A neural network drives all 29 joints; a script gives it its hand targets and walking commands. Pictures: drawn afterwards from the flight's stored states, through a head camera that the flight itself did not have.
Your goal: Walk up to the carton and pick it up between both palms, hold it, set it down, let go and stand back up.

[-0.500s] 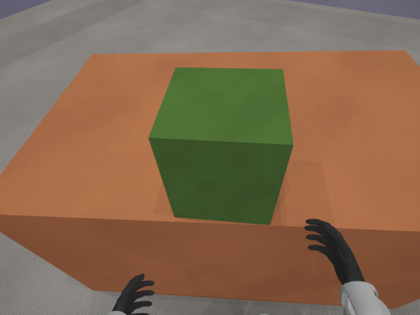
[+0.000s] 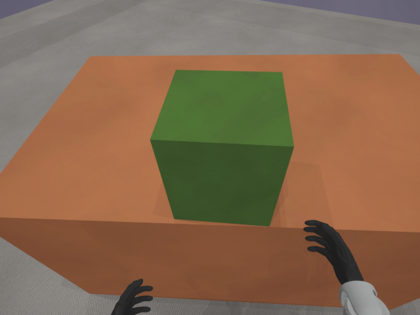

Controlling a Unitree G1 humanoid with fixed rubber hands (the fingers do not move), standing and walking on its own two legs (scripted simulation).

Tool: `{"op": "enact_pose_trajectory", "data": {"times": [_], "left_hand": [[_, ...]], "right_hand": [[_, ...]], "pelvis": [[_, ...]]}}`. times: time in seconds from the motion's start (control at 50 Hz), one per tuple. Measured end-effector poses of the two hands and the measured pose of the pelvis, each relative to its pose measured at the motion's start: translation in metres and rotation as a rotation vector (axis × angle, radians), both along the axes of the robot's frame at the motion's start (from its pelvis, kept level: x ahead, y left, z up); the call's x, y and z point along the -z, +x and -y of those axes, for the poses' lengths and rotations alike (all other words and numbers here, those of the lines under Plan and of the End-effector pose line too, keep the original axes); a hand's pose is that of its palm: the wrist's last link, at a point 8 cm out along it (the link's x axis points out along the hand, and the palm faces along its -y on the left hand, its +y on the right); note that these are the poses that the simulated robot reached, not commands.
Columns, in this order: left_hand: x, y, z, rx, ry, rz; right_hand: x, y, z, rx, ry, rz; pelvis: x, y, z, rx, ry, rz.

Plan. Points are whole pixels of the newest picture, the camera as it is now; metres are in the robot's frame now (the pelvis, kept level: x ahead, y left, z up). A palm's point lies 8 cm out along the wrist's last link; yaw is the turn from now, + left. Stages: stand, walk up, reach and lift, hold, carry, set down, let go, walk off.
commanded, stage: stand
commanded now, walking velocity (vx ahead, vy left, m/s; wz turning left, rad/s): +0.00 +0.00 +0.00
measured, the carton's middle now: (224, 150) +0.41 +0.01 +0.09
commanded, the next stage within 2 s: none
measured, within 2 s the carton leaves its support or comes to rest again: neither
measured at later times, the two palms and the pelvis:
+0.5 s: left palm out of the picture +0.13 +0.21 -0.10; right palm (344, 268) +0.21 -0.20 +0.00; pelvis -0.01 -0.01 +0.00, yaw +0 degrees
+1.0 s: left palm out of the picture +0.13 +0.21 -0.10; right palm (344, 269) +0.21 -0.20 +0.00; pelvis -0.01 -0.01 +0.00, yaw +0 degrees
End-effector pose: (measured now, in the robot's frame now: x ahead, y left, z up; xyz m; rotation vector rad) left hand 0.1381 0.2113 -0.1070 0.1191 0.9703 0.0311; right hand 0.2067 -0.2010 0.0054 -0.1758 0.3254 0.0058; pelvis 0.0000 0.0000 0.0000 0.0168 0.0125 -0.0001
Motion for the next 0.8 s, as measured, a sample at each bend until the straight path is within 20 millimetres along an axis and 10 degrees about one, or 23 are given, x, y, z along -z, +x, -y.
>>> {"op": "enact_pose_trajectory", "data": {"times": [0.8], "left_hand": [[-0.008,-0.003,-0.002,-0.01,0.036,0.047]], "right_hand": [[0.002,-0.001,0.003,-0.021,0.008,0.019]], "pelvis": [[0.003,-0.012,0.006,0.0,0.005,-0.016]]}}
